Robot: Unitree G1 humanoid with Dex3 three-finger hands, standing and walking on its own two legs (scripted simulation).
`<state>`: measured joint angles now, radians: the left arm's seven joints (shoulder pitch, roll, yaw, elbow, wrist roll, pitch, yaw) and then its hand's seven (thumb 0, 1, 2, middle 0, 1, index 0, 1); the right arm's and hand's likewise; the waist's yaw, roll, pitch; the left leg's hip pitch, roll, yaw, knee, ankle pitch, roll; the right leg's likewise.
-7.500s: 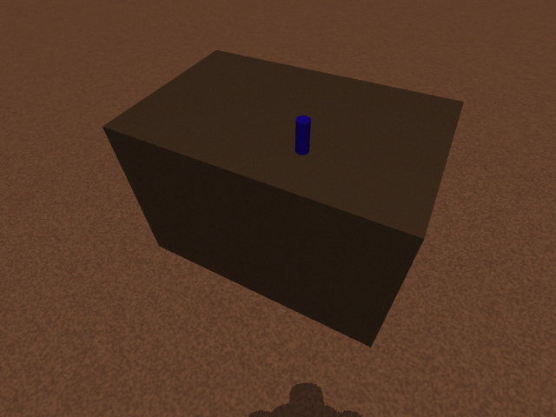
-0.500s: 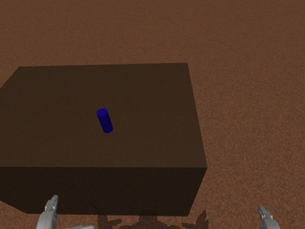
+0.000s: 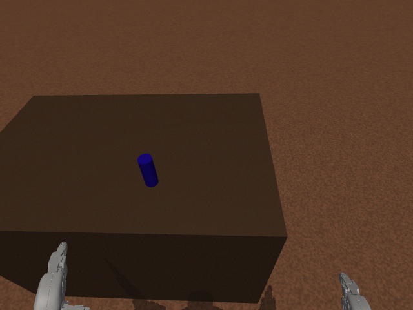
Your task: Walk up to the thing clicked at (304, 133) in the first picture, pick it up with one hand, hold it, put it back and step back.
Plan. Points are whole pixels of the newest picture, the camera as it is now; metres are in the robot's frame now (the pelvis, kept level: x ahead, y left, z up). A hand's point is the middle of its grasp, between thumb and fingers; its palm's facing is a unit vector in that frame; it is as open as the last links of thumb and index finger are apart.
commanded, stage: rise first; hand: left
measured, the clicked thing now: (148, 171) +0.50 +0.22 -0.08
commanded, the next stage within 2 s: go down in 0.50 s
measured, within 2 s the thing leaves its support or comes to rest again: neither
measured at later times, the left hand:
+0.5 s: hand (71, 293) +0.16 +0.27 +0.00, palm faces +0.34 -0.86 -0.37, open 17.6 cm
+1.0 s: hand (56, 245) +0.24 +0.32 +0.03, palm faces +0.35 -0.91 -0.20, open 17.7 cm
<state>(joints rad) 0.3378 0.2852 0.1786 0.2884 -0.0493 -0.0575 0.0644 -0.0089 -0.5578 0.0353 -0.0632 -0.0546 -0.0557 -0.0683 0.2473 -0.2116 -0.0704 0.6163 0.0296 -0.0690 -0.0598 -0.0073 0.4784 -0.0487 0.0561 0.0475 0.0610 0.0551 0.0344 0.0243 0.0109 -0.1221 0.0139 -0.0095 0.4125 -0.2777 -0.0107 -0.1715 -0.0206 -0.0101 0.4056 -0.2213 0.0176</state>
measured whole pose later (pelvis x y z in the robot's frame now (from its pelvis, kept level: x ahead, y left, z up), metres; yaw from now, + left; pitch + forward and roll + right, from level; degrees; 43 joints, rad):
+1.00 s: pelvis -0.03 -0.01 -0.01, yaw +2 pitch +1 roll -1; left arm -0.03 0.43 0.43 0.53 -0.15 -0.23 -0.16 -0.01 -0.60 0.01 -0.06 -0.06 -0.08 -0.06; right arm 0.17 -0.23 -0.10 0.70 0.02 -0.11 -0.06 -0.01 0.53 -0.04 0.06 0.05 0.06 0.05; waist -0.01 -0.02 0.01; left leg -0.28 0.01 -0.04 0.56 -0.29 -0.02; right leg -0.31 -0.02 -0.04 0.53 -0.23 0.01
